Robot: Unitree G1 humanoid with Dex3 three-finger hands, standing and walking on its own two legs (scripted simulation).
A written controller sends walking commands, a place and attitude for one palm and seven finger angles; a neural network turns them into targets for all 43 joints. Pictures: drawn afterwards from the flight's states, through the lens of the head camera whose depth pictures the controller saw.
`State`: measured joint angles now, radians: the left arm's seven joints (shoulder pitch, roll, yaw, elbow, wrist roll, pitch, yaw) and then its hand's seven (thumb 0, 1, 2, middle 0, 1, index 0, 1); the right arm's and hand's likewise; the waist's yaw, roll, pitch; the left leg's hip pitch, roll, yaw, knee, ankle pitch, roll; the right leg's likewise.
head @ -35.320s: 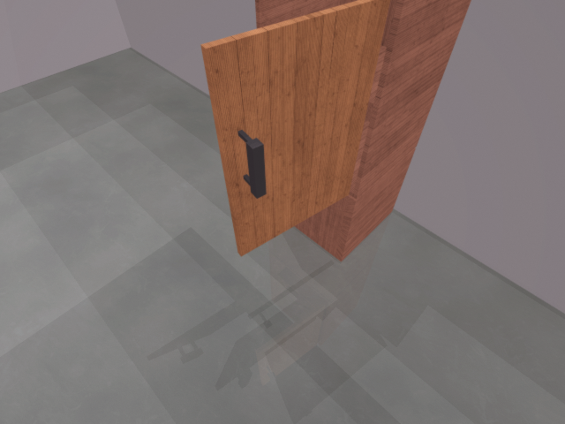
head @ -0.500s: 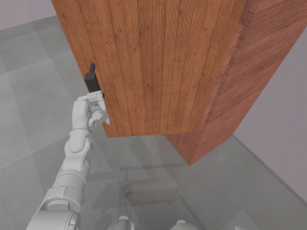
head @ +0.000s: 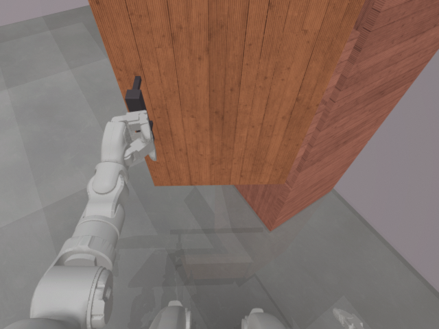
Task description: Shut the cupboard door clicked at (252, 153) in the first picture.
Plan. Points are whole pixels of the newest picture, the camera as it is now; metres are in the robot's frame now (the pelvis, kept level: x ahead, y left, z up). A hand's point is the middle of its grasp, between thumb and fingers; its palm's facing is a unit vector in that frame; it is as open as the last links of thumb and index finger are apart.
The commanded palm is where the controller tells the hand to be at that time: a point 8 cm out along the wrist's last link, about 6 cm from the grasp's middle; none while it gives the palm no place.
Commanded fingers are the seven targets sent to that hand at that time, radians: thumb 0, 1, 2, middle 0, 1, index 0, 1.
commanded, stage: push the door shut along its arc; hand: left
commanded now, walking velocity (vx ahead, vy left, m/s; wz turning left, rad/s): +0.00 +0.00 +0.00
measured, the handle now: (142, 113) +0.52 +0.16 +0.07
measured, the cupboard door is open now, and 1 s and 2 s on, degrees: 59 43 35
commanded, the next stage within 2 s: pull the fist back off the door in 1.58 s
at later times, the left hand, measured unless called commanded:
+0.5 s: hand (165, 119) +0.50 +0.11 +0.08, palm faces -0.14 -0.99 -0.04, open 3.1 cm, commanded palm +0.49 +0.15 +0.08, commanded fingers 0.00 0.90 0.90 -1.30 -1.50 -1.30 -1.50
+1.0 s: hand (184, 98) +0.55 +0.08 +0.08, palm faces -0.28 -0.96 -0.03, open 3.1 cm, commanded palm +0.56 +0.12 +0.08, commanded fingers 0.00 0.90 0.90 -1.30 -1.50 -1.30 -1.50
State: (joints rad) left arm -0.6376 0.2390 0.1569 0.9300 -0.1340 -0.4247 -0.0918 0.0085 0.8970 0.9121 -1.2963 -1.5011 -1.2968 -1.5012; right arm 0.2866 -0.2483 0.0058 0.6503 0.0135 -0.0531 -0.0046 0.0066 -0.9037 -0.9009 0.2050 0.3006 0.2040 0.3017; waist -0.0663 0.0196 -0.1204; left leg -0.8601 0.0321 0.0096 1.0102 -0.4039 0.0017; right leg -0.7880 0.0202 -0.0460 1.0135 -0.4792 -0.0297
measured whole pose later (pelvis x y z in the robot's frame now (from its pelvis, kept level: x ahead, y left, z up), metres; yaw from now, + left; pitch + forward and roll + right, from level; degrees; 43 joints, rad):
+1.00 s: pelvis -0.01 +0.01 -0.03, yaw -2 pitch +25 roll -3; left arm -1.21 0.47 0.24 1.31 -0.04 -0.30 -0.26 0.01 0.90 0.90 -1.29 -1.50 -1.29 -1.50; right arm 0.41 -0.27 0.03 0.66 -0.01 -0.06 0.03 0.00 -0.90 -0.90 0.21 0.30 0.20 0.30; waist -0.24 0.06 -0.13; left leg -1.18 0.06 -0.01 1.18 -0.45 0.02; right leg -1.09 0.05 -0.06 1.14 -0.50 -0.02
